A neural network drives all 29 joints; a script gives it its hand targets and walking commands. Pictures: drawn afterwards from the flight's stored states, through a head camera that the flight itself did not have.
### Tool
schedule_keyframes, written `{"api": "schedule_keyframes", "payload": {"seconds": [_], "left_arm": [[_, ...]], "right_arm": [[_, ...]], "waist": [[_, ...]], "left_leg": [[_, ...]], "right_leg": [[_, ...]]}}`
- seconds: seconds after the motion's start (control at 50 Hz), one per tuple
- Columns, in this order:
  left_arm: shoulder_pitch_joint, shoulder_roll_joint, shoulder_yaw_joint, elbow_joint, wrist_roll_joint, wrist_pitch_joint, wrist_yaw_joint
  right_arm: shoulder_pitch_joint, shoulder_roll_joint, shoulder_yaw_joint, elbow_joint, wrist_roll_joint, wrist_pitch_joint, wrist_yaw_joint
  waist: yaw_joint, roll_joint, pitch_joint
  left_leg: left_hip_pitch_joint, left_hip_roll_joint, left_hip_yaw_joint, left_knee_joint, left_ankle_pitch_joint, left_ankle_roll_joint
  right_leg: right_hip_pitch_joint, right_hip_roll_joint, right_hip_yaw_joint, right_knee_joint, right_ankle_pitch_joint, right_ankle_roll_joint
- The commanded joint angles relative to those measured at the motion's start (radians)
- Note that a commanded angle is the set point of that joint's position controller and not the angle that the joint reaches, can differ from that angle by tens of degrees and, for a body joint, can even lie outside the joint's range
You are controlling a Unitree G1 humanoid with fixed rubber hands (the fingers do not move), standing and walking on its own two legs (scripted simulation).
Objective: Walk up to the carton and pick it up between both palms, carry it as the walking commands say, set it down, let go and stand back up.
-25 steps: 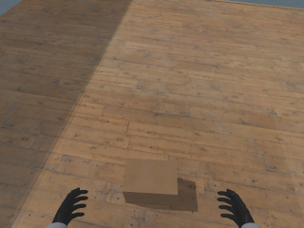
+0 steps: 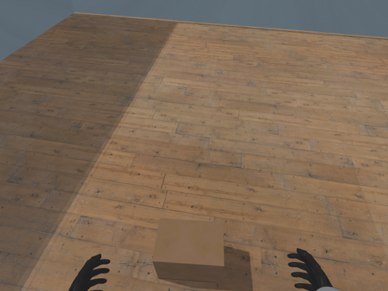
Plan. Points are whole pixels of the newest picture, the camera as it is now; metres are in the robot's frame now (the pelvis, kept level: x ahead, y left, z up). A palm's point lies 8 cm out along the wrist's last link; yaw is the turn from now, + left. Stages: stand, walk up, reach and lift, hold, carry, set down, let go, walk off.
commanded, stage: stand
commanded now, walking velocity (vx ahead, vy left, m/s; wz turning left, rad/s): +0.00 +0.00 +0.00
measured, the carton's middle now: (189, 251) +0.41 +0.01 -0.64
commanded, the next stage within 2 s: none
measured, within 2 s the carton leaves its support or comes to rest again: neither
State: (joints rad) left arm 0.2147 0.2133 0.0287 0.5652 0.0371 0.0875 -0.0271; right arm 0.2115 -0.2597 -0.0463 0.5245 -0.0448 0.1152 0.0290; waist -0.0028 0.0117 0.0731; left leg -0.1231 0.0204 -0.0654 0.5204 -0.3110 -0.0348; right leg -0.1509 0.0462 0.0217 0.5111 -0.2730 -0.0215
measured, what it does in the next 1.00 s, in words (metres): stands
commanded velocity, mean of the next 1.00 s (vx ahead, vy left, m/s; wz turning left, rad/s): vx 0.00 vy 0.00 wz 0.00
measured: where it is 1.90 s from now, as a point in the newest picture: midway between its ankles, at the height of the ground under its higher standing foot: outside the picture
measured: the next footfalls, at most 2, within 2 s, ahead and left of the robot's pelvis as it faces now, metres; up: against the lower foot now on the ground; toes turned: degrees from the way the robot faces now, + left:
none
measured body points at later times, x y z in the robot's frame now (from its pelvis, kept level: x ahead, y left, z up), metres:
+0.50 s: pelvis +0.02 +0.03 +0.00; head -0.02 +0.03 +0.45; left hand +0.16 +0.31 -0.09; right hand +0.14 -0.26 -0.09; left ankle -0.01 +0.14 -0.73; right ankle +0.01 -0.10 -0.73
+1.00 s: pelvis -0.01 +0.04 +0.01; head -0.04 +0.03 +0.45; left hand +0.06 +0.34 -0.11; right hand +0.09 -0.27 -0.10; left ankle -0.01 +0.14 -0.74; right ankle +0.01 -0.10 -0.73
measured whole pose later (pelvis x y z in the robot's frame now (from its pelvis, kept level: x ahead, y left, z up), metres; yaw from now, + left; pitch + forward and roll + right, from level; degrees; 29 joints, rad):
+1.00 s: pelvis -0.01 +0.04 +0.01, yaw +0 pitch -2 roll +0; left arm 0.26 0.36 0.01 0.92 0.03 -0.02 0.00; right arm 0.23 -0.36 -0.02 0.87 -0.03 -0.02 0.00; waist 0.01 0.01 -0.03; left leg -0.17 -0.03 -0.04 0.46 -0.25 0.02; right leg -0.20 -0.01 0.05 0.45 -0.21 0.03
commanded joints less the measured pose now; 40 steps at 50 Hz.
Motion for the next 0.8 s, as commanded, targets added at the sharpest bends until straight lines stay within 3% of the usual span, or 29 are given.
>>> {"api": "schedule_keyframes", "payload": {"seconds": [0.0,0.08,0.18,0.48,0.78], "left_arm": [[-0.052,0.231,0.077,-0.054,0.003,-0.088,0.029],[-0.031,0.232,0.066,0.009,0.000,-0.109,0.027],[-0.022,0.259,0.064,0.055,-0.001,-0.111,0.034],[-0.049,0.302,0.049,0.138,0.002,-0.121,0.033],[-0.028,0.312,0.029,0.232,-0.006,-0.128,0.029]], "right_arm": [[-0.002,-0.145,-0.052,-0.025,-0.002,-0.089,-0.022],[-0.013,-0.181,-0.055,0.022,0.003,-0.109,-0.029],[0.009,-0.203,-0.054,0.066,0.009,-0.116,-0.039],[-0.002,-0.247,-0.046,0.139,0.005,-0.150,-0.046],[-0.033,-0.278,-0.031,0.221,0.013,-0.166,-0.038]], "waist": [[-0.013,-0.048,-0.123],[-0.005,-0.028,-0.161],[-0.001,-0.027,-0.225],[0.008,0.007,-0.099],[0.010,0.014,-0.080]], "left_leg": [[-0.031,0.008,0.018,-0.040,0.092,0.033],[-0.026,0.039,0.010,-0.033,0.333,0.037],[-0.009,0.045,0.007,-0.016,0.474,0.037],[-0.090,0.062,-0.060,-0.135,0.230,0.052],[-0.121,0.076,-0.101,-0.195,0.053,0.069]], "right_leg": [[-0.075,-0.113,0.136,-0.161,0.057,0.029],[-0.021,-0.103,0.087,-0.076,0.431,0.028],[0.037,-0.104,0.071,-0.049,0.551,0.025],[-0.031,-0.111,0.081,-0.110,0.188,0.016],[-0.038,-0.116,0.096,-0.116,0.111,0.015]]}}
